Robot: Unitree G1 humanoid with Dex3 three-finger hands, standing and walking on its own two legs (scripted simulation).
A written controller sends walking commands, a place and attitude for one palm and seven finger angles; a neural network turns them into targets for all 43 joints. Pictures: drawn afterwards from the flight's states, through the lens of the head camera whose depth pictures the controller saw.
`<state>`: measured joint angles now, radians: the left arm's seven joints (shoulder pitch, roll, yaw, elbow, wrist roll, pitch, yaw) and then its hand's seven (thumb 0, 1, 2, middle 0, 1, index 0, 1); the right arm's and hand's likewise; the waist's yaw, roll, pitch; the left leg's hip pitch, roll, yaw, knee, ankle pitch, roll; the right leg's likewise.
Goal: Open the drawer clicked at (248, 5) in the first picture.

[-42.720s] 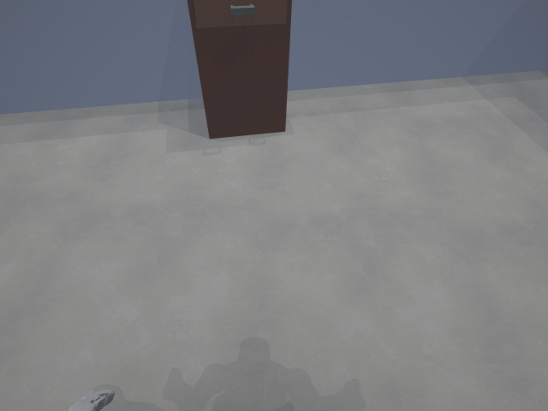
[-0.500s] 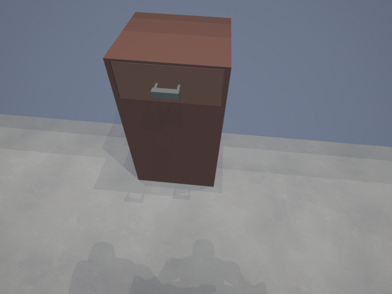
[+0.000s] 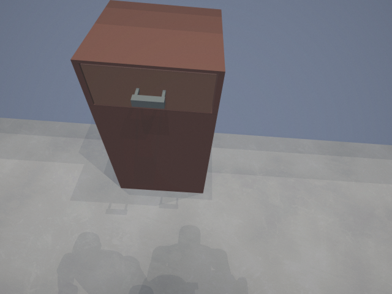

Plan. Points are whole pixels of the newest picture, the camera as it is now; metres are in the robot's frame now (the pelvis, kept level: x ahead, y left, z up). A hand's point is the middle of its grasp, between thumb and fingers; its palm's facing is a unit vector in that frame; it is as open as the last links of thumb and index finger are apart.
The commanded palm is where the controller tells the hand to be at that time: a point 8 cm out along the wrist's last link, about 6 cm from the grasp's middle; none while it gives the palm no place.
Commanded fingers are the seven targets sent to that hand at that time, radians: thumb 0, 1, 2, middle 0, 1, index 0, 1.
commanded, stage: take the last steps up to it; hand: left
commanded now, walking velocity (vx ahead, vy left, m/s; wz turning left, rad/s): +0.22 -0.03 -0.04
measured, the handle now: (149, 96) +0.67 +0.19 -0.04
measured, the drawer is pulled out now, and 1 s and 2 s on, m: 0.00 0.00 0.00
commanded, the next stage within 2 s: come to a stop and stand still in 0.18 s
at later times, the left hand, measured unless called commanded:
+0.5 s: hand (133, 264) +0.21 +0.16 -0.18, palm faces +0.05 -0.98 -0.17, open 7.3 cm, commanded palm none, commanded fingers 0.00 0.90 0.90 -0.20 -0.30 -0.20 -0.30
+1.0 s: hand (123, 260) +0.21 +0.18 -0.15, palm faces +0.04 -0.97 -0.26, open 7.4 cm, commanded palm none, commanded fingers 0.00 0.90 0.90 -0.20 -0.30 -0.20 -0.30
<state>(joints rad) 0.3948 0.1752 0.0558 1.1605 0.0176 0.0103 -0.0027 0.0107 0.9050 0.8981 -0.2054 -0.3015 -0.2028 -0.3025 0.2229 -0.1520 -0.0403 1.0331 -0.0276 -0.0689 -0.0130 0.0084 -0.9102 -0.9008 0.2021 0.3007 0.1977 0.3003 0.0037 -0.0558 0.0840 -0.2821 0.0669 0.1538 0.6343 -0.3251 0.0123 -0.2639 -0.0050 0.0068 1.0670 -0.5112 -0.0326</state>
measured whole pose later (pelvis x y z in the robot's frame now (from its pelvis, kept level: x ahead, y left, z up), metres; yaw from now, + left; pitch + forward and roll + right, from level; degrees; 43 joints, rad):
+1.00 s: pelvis +0.18 -0.02 +0.02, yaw +1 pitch +0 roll +1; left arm 0.22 0.21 0.04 0.98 0.03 0.01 0.03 0.01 0.90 0.90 -0.21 -0.30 -0.20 -0.30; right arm 0.07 -0.23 -0.04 0.98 0.00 0.05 0.00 0.01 -0.91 -0.90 0.20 0.30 0.19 0.30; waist 0.02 -0.02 0.14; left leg -0.30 0.01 0.02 0.63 -0.30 -0.03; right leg -0.16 -0.03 -0.05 0.47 -0.31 -0.01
